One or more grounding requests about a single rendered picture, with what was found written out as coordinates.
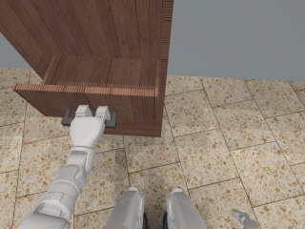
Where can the robot left upper arm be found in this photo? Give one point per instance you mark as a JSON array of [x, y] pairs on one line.
[[43, 221]]

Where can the left robot forearm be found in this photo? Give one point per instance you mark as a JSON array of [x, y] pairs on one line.
[[59, 200]]

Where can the drawer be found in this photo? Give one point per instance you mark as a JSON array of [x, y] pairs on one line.
[[129, 85]]

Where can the left robot hand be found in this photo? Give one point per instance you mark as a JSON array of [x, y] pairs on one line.
[[86, 130]]

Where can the right robot hand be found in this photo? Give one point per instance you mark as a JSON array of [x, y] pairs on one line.
[[245, 220]]

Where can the right robot shin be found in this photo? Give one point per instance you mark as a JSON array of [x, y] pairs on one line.
[[171, 223]]

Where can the robot shin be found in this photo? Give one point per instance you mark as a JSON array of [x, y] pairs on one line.
[[171, 223], [138, 222]]

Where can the cabinet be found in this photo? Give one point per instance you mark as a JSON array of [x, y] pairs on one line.
[[127, 29]]

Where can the handle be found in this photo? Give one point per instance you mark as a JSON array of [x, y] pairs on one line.
[[109, 124]]

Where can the left robot shin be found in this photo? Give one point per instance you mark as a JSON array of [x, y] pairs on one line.
[[138, 222]]

